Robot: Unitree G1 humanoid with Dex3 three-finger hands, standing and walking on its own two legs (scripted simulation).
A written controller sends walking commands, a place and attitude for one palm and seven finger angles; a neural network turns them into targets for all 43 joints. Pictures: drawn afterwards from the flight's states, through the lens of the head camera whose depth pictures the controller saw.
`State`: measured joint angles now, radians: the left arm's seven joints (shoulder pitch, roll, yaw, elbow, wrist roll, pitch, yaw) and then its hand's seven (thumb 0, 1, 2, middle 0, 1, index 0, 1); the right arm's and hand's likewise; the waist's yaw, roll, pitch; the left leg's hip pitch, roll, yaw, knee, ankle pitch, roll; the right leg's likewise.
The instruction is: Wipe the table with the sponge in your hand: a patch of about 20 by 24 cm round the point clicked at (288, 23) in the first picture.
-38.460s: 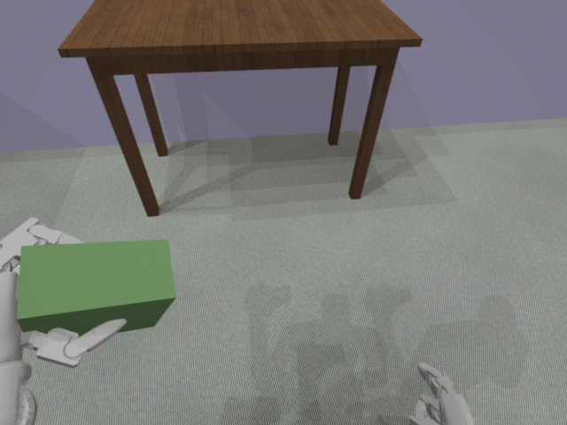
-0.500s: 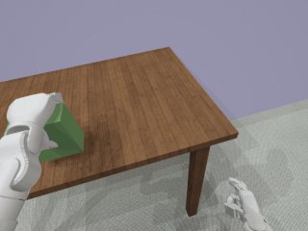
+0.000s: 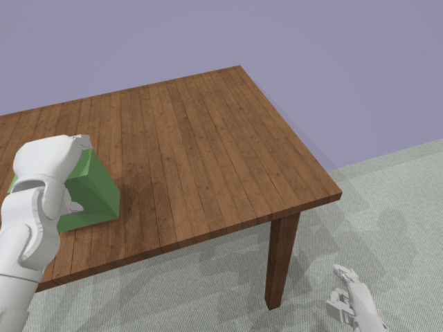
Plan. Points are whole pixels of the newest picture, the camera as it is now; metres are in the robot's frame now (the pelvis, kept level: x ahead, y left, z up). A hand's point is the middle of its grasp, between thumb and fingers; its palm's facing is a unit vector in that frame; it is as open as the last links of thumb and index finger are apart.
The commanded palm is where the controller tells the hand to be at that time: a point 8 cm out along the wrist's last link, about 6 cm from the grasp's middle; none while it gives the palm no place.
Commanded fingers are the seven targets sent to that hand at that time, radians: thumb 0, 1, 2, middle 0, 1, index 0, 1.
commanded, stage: move the sponge above the wiping area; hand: left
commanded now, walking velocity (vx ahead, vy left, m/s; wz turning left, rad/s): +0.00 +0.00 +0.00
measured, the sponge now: (78, 199) +0.28 +0.32 +0.11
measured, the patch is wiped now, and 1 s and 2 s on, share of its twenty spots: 0.00 0.00 0.00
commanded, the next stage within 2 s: lower the sponge onto the table in 0.72 s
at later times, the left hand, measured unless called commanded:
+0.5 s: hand (58, 183) +0.27 +0.31 +0.17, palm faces +0.09 -0.01 -1.00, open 10.1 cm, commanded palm +0.24 +0.31 +0.24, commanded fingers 0.00 0.10 1.30 -1.20 -1.60 -1.20 -1.60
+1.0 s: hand (55, 180) +0.27 +0.32 +0.18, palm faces +0.10 +0.00 -1.00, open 10.1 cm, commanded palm +0.23 +0.31 +0.24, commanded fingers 0.00 0.10 1.30 -1.20 -1.60 -1.20 -1.60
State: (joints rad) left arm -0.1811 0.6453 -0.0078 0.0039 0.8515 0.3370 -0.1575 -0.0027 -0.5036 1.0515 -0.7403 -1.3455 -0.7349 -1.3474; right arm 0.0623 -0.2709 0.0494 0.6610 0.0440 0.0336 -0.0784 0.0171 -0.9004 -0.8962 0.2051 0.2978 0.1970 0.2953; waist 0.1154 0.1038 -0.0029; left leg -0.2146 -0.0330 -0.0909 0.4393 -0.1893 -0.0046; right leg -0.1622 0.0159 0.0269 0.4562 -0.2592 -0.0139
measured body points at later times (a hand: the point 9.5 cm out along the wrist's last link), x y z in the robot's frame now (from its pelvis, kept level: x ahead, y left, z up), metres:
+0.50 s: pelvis +0.00 +0.00 +0.00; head -0.01 -0.04 +0.45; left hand +0.26 +0.31 +0.22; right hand +0.25 -0.19 -0.09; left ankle +0.03 +0.13 -0.74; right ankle -0.01 -0.11 -0.74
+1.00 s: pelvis -0.01 +0.00 +0.00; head -0.02 -0.04 +0.45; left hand +0.26 +0.31 +0.23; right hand +0.23 -0.21 -0.09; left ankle +0.03 +0.13 -0.74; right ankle -0.01 -0.11 -0.74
